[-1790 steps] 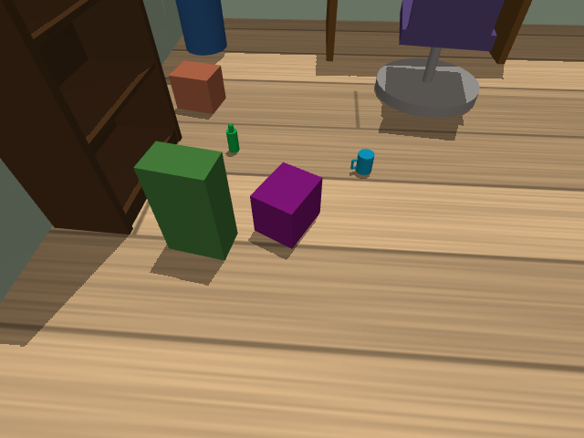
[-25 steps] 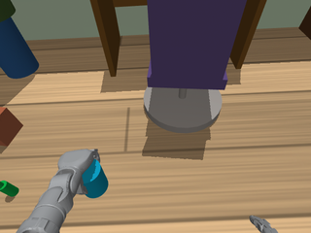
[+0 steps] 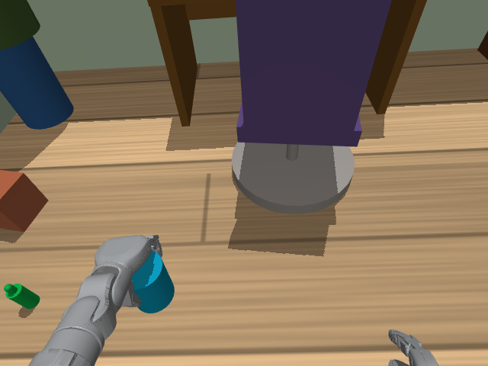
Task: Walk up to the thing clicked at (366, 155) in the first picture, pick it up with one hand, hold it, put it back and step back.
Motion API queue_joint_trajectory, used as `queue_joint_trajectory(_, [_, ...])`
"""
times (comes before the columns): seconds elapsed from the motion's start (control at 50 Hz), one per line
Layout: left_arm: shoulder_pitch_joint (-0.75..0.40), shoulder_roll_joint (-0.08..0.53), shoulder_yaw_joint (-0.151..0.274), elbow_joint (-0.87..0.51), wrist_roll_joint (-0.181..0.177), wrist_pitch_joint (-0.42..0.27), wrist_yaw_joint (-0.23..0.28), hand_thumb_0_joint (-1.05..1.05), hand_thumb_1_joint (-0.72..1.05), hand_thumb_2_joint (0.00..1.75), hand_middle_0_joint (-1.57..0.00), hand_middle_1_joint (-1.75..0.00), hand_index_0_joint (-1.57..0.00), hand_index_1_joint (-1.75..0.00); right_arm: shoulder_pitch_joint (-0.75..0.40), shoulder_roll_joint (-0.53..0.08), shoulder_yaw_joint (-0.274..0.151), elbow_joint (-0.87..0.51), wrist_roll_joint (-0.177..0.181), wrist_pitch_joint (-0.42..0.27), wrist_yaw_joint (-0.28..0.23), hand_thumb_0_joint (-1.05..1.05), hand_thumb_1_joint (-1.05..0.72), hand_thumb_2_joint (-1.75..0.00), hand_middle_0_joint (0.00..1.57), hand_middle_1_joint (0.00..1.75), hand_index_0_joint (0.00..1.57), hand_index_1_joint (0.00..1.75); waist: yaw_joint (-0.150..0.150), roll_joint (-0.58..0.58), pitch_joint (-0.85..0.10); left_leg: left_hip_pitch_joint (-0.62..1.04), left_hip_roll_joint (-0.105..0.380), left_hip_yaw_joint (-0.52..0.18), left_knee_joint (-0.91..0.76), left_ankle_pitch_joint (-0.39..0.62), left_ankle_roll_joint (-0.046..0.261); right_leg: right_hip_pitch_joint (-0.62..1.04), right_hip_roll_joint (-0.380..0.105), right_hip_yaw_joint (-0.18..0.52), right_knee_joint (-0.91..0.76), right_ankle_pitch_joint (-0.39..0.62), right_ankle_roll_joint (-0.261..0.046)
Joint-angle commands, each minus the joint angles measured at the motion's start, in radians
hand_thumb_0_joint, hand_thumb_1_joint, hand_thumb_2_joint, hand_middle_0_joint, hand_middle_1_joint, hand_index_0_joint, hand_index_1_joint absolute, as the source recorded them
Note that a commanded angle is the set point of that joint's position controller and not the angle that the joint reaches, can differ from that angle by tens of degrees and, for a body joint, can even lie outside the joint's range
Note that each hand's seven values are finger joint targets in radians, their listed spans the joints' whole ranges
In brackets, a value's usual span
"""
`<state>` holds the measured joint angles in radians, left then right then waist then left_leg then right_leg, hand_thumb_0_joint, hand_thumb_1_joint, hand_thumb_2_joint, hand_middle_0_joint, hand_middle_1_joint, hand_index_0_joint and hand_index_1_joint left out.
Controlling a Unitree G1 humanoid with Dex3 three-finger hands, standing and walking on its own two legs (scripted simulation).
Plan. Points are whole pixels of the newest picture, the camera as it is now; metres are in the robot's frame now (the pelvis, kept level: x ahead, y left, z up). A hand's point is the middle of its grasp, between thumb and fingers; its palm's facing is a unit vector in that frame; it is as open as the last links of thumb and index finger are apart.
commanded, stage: hold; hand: left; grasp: from above
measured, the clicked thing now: (139, 284) +0.30 +0.23 -0.10
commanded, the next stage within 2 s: crouch in 0.94 s
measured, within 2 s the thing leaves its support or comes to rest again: neither
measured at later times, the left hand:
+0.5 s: hand (131, 278) +0.28 +0.22 -0.03, palm faces -0.46 -0.06 -0.89, open 10.9 cm
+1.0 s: hand (132, 279) +0.28 +0.22 -0.03, palm faces -0.46 -0.05 -0.89, open 10.9 cm
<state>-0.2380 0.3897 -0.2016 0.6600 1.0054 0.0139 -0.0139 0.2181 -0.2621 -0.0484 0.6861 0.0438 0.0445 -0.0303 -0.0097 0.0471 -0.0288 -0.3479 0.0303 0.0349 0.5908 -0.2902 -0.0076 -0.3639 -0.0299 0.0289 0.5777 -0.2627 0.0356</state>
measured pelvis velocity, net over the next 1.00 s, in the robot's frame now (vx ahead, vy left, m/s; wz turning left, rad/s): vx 0.00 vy -0.01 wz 0.00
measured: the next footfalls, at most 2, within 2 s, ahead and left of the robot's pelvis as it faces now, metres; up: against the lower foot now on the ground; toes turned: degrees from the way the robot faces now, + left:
none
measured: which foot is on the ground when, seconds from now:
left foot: down 0.00-1.00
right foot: down 0.00-1.00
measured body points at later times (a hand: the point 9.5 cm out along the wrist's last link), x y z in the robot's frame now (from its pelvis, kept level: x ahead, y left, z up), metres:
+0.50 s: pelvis +0.00 +0.00 +0.00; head +0.01 -0.03 +0.45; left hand +0.30 +0.22 +0.02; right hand +0.14 -0.26 -0.11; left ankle +0.01 +0.12 -0.73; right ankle +0.02 -0.14 -0.73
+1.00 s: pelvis +0.00 -0.01 +0.01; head +0.01 -0.03 +0.46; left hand +0.30 +0.22 +0.02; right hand +0.14 -0.26 -0.11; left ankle +0.01 +0.12 -0.73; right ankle +0.02 -0.14 -0.73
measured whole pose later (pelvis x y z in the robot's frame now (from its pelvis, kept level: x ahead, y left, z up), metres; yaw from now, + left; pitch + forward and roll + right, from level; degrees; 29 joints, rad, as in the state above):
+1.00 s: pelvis +0.00 -0.01 +0.01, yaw +0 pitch +1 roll +0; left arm -0.23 0.39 -0.21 0.61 1.00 0.01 -0.05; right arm 0.19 -0.26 -0.03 0.68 0.05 0.06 -0.05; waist 0.01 0.05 0.01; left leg -0.27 0.03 0.03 0.50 -0.24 -0.01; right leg -0.30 -0.03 0.03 0.51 -0.23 0.03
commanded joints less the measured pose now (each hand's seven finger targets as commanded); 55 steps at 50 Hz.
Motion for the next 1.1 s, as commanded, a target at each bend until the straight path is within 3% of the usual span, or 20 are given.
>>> queue_joint_trajectory(0.0, [-0.355, 0.221, 0.119, -0.253, -0.011, -0.006, 0.035, 0.00, 0.49, 1.08, -0.90, -0.92, -0.90, -0.93, -0.076, -0.130, -0.037, -0.141, 0.007, -0.042, -0.012, 0.00, -0.91, -0.90, 0.20, 0.30, 0.20, 0.30, 0.007, 0.000, -0.244, 0.136, -0.041, -0.006, -0.101, 0.175, 0.012, 0.076, 0.053, -0.032, -0.096, 0.125, -0.041])
queue_joint_trajectory(0.18, [-0.363, 0.226, 0.128, -0.295, -0.010, -0.008, 0.031, 0.00, 0.47, 1.06, -0.87, -0.94, -0.88, -0.94, -0.094, -0.127, -0.033, -0.149, 0.010, -0.045, -0.016, 0.00, -0.91, -0.90, 0.20, 0.30, 0.20, 0.30, 0.008, -0.018, -0.249, 0.158, -0.046, 0.000, -0.114, 0.165, 0.016, 0.088, 0.049, -0.026, -0.117, 0.116, -0.038])
queue_joint_trajectory(0.32, [-0.355, 0.220, 0.123, -0.311, -0.015, 0.001, 0.018, 0.00, 0.47, 1.10, -0.89, -0.93, -0.88, -0.94, -0.102, -0.126, -0.030, -0.143, 0.012, -0.043, -0.020, 0.00, -0.91, -0.90, 0.20, 0.30, 0.20, 0.30, 0.010, -0.017, -0.267, 0.187, -0.042, 0.000, -0.118, 0.218, 0.017, 0.114, 0.050, -0.028, -0.116, 0.165, -0.038])
queue_joint_trajectory(0.42, [-0.322, 0.233, 0.135, -0.266, -0.018, 0.003, -0.001, 0.00, 0.44, 1.10, -0.87, -0.94, -0.87, -0.95, -0.112, -0.120, -0.023, -0.144, 0.012, -0.037, -0.023, 0.00, -0.91, -0.91, 0.20, 0.30, 0.20, 0.30, 0.017, -0.029, -0.225, 0.173, -0.043, -0.001, -0.131, 0.201, 0.020, 0.116, 0.048, -0.030, -0.131, 0.146, -0.038])
queue_joint_trajectory(0.44, [-0.310, 0.210, 0.115, -0.283, -0.023, 0.001, -0.006, 0.00, 0.45, 1.09, -0.87, -0.94, -0.87, -0.94, -0.114, -0.121, -0.024, -0.150, 0.013, -0.038, -0.023, 0.00, -0.91, -0.90, 0.20, 0.30, 0.20, 0.30, 0.014, -0.035, -0.230, 0.181, -0.042, -0.002, -0.133, 0.204, 0.019, 0.115, 0.049, -0.028, -0.130, 0.149, -0.038])
queue_joint_trajectory(0.48, [-0.355, 0.233, 0.129, -0.300, -0.017, -0.003, -0.008, 0.00, 0.44, 1.09, -0.86, -0.94, -0.86, -0.94, -0.111, -0.118, -0.022, -0.149, 0.013, -0.037, -0.025, 0.00, -0.91, -0.90, 0.20, 0.30, 0.20, 0.30, 0.015, -0.014, -0.246, 0.183, -0.045, 0.001, -0.133, 0.213, 0.020, 0.122, 0.048, -0.027, -0.131, 0.159, -0.039])
queue_joint_trajectory(0.52, [-0.333, 0.215, 0.116, -0.297, -0.021, -0.005, -0.010, 0.00, 0.43, 1.08, -0.86, -0.94, -0.85, -0.94, -0.113, -0.116, -0.021, -0.152, 0.014, -0.036, -0.027, 0.00, -0.91, -0.90, 0.20, 0.30, 0.20, 0.30, 0.014, -0.022, -0.239, 0.185, -0.045, 0.003, -0.135, 0.211, 0.021, 0.122, 0.048, -0.025, -0.132, 0.159, -0.038])
queue_joint_trajectory(0.54, [-0.353, 0.238, 0.134, -0.294, -0.025, -0.009, -0.007, 0.00, 0.43, 1.09, -0.86, -0.93, -0.86, -0.93, -0.118, -0.120, -0.021, -0.153, 0.014, -0.037, -0.028, 0.00, -0.91, -0.90, 0.20, 0.30, 0.20, 0.30, 0.014, -0.018, -0.234, 0.185, -0.044, 0.000, -0.140, 0.204, 0.019, 0.120, 0.049, -0.027, -0.137, 0.148, -0.039])
queue_joint_trajectory(0.58, [-0.292, 0.228, 0.139, -0.271, -0.024, -0.010, -0.006, 0.00, 0.44, 1.07, -0.86, -0.94, -0.86, -0.94, -0.122, -0.117, -0.021, -0.156, 0.014, -0.036, -0.028, 0.00, -0.91, -0.90, 0.20, 0.30, 0.20, 0.30, 0.022, -0.033, -0.210, 0.173, -0.046, 0.001, -0.143, 0.189, 0.019, 0.117, 0.049, -0.028, -0.144, 0.128, -0.040])
queue_joint_trajectory(0.66, [-0.351, 0.222, 0.116, -0.311, -0.013, -0.017, -0.002, 0.00, 0.45, 1.09, -0.87, -0.95, -0.86, -0.95, -0.119, -0.115, -0.020, -0.154, 0.013, -0.036, -0.030, 0.00, -0.91, -0.90, 0.20, 0.30, 0.20, 0.30, 0.010, -0.012, -0.241, 0.198, -0.043, -0.002, -0.143, 0.216, 0.017, 0.118, 0.050, -0.028, -0.136, 0.156, -0.042])
queue_joint_trajectory(0.7, [-0.344, 0.244, 0.146, -0.309, -0.009, -0.017, 0.012, 0.00, 0.43, 1.10, -0.85, -0.95, -0.85, -0.95, -0.115, -0.117, -0.023, -0.149, 0.013, -0.036, -0.030, 0.00, -0.91, -0.90, 0.20, 0.30, 0.20, 0.30, 0.020, -0.003, -0.244, 0.199, -0.045, 0.002, -0.142, 0.214, 0.016, 0.125, 0.049, -0.027, -0.138, 0.153, -0.042])
queue_joint_trajectory(0.74, [-0.363, 0.218, 0.118, -0.305, -0.016, -0.015, 0.017, 0.00, 0.46, 1.12, -0.87, -0.96, -0.87, -0.97, -0.119, -0.119, -0.023, -0.149, 0.013, -0.036, -0.029, 0.00, -0.91, -0.90, 0.20, 0.30, 0.20, 0.30, 0.011, -0.008, -0.243, 0.209, -0.040, -0.001, -0.146, 0.214, 0.013, 0.116, 0.053, -0.032, -0.138, 0.151, -0.043])
queue_joint_trajectory(0.86, [-0.329, 0.231, 0.141, -0.265, -0.011, -0.001, 0.029, 0.00, 0.45, 1.13, -0.87, -0.97, -0.86, -0.97, -0.115, -0.120, -0.026, -0.140, 0.011, -0.033, -0.026, 0.00, -0.91, -0.90, 0.20, 0.30, 0.20, 0.30, 0.017, -0.034, -0.237, 0.192, -0.046, 0.003, -0.147, 0.206, 0.019, 0.137, 0.045, -0.027, -0.147, 0.150, -0.039])
queue_joint_trajectory(0.9, [-0.360, 0.220, 0.114, -0.264, -0.010, 0.000, 0.021, 0.00, 0.45, 1.14, -0.87, -0.97, -0.87, -0.98, -0.115, -0.122, -0.026, -0.139, 0.010, -0.031, -0.027, 0.00, -0.91, -0.91, 0.20, 0.30, 0.20, 0.30, 0.010, -0.031, -0.237, 0.203, -0.043, -0.002, -0.148, 0.219, 0.018, 0.130, 0.047, -0.030, -0.147, 0.161, -0.039])
queue_joint_trajectory(0.98, [-0.375, 0.238, 0.129, -0.285, -0.018, -0.009, 0.006, 0.00, 0.45, 1.13, -0.86, -0.98, -0.87, -0.98, -0.112, -0.119, -0.026, -0.135, 0.010, -0.030, -0.029, 0.00, -0.91, -0.90, 0.20, 0.30, 0.20, 0.30, 0.015, -0.015, -0.250, 0.203, -0.048, 0.001, -0.147, 0.208, 0.020, 0.138, 0.043, -0.025, -0.152, 0.156, -0.037])
queue_joint_trajectory(1.02, [-0.364, 0.215, 0.110, -0.287, -0.019, -0.011, 0.000, 0.00, 0.49, 1.06, -0.85, -1.03, -0.89, -1.00, -0.115, -0.114, -0.023, -0.145, 0.012, -0.031, -0.030, 0.00, -0.93, -0.92, 0.20, 0.30, 0.20, 0.30, 0.013, -0.015, -0.242, 0.206, -0.045, 0.001, -0.154, 0.209, 0.018, 0.130, 0.045, -0.028, -0.155, 0.153, -0.041])
queue_joint_trajectory(1.04, [-0.336, 0.220, 0.122, -0.284, -0.018, -0.014, 0.003, 0.00, 0.41, 0.98, -0.77, -1.00, -0.81, -0.96, -0.121, -0.117, -0.025, -0.146, 0.014, -0.031, -0.030, 0.00, -0.89, -0.90, 0.20, 0.30, 0.20, 0.30, 0.023, -0.018, -0.236, 0.206, -0.043, -0.002, -0.157, 0.204, 0.016, 0.135, 0.047, -0.030, -0.154, 0.145, -0.043])
queue_joint_trajectory(1.08, [-0.285, 0.203, 0.118, -0.253, -0.015, -0.018, 0.006, 0.00, 0.35, 1.02, -0.74, -0.97, -0.76, -0.96, -0.118, -0.113, -0.024, -0.150, 0.014, -0.028, -0.030, 0.00, -0.89, -0.90, 0.20, 0.30, 0.20, 0.30, 0.013, -0.040, -0.209, 0.186, -0.046, 0.000, -0.155, 0.197, 0.020, 0.128, 0.046, -0.031, -0.156, 0.141, -0.041])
